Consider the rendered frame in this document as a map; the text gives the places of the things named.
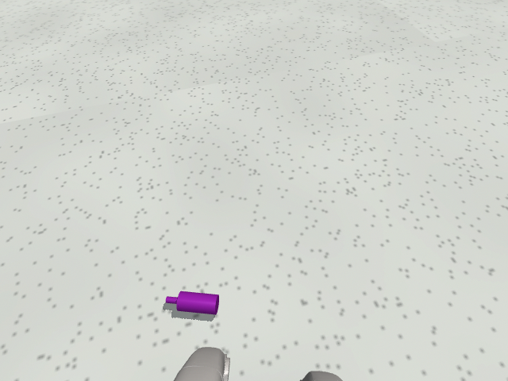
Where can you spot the bottle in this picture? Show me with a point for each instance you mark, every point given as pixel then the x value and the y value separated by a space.
pixel 195 302

